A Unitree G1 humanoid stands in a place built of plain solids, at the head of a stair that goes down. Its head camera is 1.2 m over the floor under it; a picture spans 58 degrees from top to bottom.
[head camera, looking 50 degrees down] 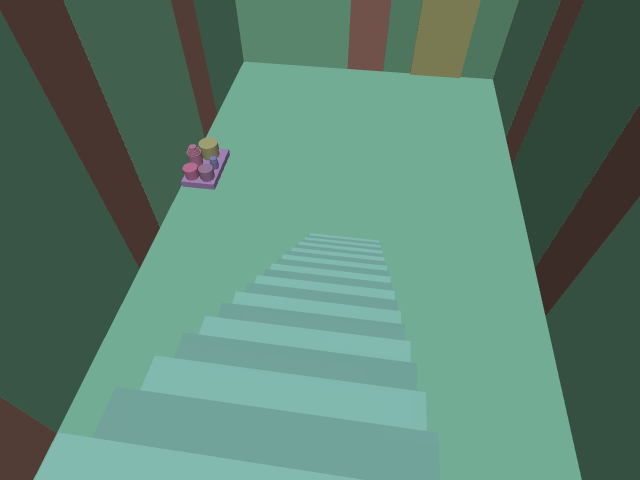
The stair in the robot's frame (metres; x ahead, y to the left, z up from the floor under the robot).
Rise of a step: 0.18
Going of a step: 0.19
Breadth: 1.03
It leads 8 degrees to the right of straight ahead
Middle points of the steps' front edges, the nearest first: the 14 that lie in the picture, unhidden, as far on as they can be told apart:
0.27 0.18 0.00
0.47 0.15 -0.18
0.66 0.13 -0.36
0.85 0.10 -0.55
1.05 0.07 -0.73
1.24 0.04 -0.91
1.43 0.02 -1.10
1.63 -0.01 -1.28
1.82 -0.04 -1.46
2.01 -0.06 -1.64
2.20 -0.09 -1.83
2.40 -0.12 -2.01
2.59 -0.14 -2.19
2.78 -0.17 -2.38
